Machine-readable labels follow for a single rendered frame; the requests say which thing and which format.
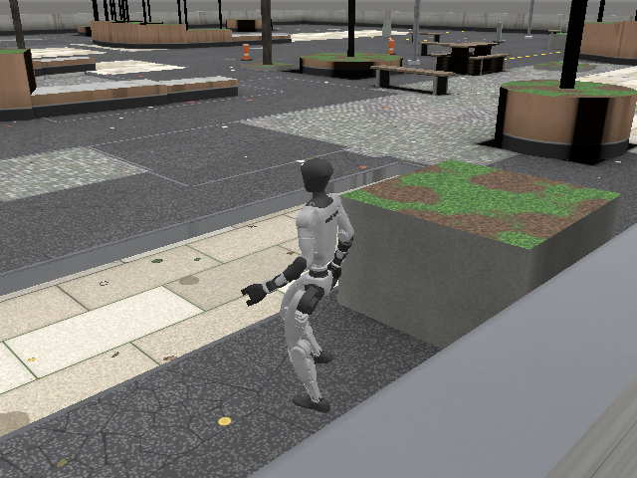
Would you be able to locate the left robot thigh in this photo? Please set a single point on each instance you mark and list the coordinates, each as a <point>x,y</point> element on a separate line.
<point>301,306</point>

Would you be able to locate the robot left forearm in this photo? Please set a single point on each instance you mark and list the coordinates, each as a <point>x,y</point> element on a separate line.
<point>293,272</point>

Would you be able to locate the robot right forearm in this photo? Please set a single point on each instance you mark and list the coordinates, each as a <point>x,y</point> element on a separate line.
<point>340,253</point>

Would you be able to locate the right robot hand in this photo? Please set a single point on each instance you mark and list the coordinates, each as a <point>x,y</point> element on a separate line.
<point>336,272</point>

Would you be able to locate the robot right upper arm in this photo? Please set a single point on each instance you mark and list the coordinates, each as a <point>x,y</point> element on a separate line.
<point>346,231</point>

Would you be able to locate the robot left shin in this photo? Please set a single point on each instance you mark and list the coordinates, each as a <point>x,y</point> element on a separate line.
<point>305,369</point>

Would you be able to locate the left robot hand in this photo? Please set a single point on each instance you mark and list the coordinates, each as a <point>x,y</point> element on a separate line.
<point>255,292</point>

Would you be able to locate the robot left upper arm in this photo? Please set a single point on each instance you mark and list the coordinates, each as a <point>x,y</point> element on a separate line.
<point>306,222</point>

